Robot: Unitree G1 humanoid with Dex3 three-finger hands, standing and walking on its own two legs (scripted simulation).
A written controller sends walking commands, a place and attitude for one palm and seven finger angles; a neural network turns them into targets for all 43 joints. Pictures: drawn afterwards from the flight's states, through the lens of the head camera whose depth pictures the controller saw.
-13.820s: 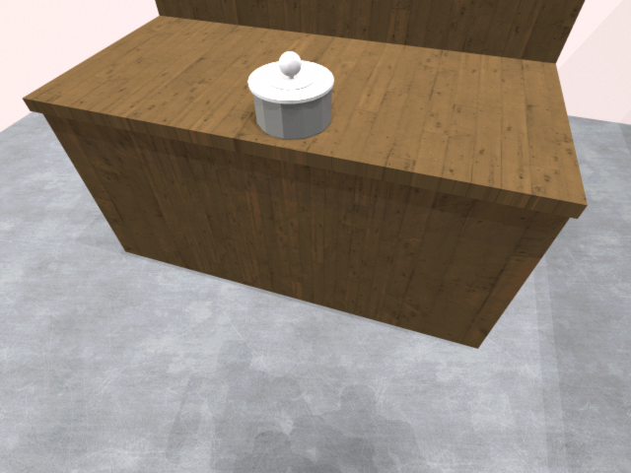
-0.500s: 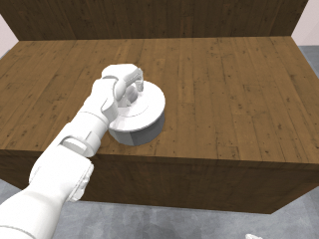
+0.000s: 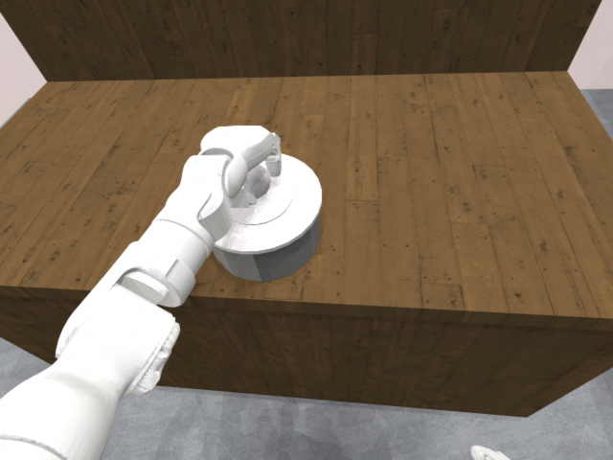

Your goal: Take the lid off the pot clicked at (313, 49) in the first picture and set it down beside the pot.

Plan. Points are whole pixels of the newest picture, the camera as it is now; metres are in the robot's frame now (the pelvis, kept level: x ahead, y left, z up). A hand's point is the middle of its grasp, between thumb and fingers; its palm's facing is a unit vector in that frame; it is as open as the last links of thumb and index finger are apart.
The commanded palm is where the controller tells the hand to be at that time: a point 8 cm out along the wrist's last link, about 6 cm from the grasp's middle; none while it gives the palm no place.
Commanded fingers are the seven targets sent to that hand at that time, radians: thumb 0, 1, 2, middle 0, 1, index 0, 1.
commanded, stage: lift the lid straight up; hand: left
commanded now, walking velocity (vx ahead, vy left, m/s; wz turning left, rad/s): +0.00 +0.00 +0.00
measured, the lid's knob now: (252, 180) +0.49 +0.07 +0.09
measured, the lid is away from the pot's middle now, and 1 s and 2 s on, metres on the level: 0.01 0.00 0.01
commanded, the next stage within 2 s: move the lid sideways beside the pot in 1.88 s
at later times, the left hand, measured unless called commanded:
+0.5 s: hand (241, 165) +0.46 +0.07 +0.15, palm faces -0.30 +0.01 -0.96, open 8.1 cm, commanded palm +0.46 +0.07 +0.22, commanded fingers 0.00 0.63 0.97 -0.77 -1.01 -0.79 -1.03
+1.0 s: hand (230, 136) +0.47 +0.08 +0.19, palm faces -0.27 +0.00 -0.96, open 8.1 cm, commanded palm +0.45 +0.08 +0.26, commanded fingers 0.00 0.63 0.97 -0.77 -1.01 -0.79 -1.03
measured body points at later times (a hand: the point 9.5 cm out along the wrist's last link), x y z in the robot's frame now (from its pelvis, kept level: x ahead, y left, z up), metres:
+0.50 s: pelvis -0.01 +0.00 +0.00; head +0.02 -0.04 +0.45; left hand +0.47 +0.07 +0.20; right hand +0.09 -0.25 -0.14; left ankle -0.04 +0.07 -0.74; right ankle +0.00 -0.12 -0.74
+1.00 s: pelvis -0.01 +0.00 +0.00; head +0.02 -0.04 +0.45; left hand +0.47 +0.08 +0.24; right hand +0.08 -0.25 -0.14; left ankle -0.04 +0.07 -0.74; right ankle +0.00 -0.12 -0.74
